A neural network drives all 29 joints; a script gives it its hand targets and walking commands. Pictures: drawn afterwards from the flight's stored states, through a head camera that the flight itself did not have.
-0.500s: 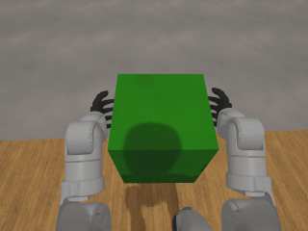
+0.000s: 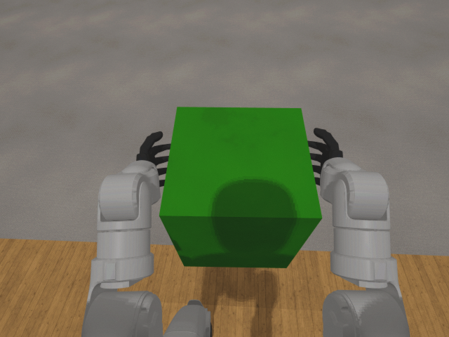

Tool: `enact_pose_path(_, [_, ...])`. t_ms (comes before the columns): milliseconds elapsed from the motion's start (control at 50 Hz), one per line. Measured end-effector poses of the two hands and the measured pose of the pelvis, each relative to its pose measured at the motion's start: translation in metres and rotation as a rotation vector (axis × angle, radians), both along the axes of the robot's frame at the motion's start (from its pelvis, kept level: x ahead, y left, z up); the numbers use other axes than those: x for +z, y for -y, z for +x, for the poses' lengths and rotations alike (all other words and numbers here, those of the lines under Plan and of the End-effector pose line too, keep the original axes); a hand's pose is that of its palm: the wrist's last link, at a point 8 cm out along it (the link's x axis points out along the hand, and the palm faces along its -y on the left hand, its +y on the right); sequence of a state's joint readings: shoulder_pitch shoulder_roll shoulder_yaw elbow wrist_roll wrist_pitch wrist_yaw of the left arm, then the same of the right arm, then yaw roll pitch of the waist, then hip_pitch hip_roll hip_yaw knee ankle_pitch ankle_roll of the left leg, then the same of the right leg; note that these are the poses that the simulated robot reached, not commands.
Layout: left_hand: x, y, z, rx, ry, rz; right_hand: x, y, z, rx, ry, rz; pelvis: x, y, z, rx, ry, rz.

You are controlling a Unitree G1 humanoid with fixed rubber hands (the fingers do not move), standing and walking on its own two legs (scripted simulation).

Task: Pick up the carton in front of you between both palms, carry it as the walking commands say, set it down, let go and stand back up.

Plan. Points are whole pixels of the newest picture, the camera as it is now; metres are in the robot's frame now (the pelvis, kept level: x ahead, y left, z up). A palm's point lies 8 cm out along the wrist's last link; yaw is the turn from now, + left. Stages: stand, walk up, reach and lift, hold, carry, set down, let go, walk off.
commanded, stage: carry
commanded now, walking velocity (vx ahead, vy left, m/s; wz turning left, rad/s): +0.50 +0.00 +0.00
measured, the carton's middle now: (236, 195) +0.36 +0.02 +0.04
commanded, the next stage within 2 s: none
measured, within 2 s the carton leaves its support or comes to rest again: neither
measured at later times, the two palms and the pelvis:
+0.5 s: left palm (178, 86) +0.65 +0.17 +0.06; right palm (302, 86) +0.64 -0.13 +0.07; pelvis +0.31 +0.04 -0.02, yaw +0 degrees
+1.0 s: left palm (192, 43) +0.88 +0.17 +0.05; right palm (291, 40) +0.90 -0.13 +0.05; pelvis +0.64 +0.01 -0.03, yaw +2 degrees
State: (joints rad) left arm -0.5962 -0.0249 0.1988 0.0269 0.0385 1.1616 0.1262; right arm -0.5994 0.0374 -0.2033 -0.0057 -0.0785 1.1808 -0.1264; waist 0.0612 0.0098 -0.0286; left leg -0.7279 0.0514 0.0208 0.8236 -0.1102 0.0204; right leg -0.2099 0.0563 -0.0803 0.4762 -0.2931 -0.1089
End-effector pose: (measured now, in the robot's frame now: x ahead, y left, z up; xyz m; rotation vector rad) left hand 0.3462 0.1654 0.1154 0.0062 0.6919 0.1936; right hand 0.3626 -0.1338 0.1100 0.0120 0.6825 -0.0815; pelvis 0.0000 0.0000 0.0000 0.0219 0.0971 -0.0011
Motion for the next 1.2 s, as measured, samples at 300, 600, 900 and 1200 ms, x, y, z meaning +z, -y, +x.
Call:
enact_pose_path(300, [-0.061, -0.014, 0.2, -0.119, -0.119, -0.016, -0.05, -0.014, 0.17, -0.073, -0.119, -0.069, -0.033, -0.039, 0.194, -0.012, 0.02, -0.038])
enact_pose_path(600, [-0.053, -0.002, 0.359, -0.046, 0.003, -0.079, -0.04, -0.001, 0.336, -0.122, 0.001, 0.009, -0.03, -0.027, 0.382, -0.004, -0.005, -0.031])
enact_pose_path(900, [-0.078, 0.0, 0.477, 0.045, -0.067, -0.034, -0.074, 0.0, 0.482, -0.019, -0.07, 0.02, -0.035, -0.002, 0.574, 0.03, 0.025, -0.01])
enact_pose_path(1200, [-0.078, -0.042, 0.69, -0.004, 0.042, -0.059, -0.068, -0.041, 0.679, -0.059, 0.04, -0.004, -0.063, -0.053, 0.781, 0.003, 0.041, -0.005])
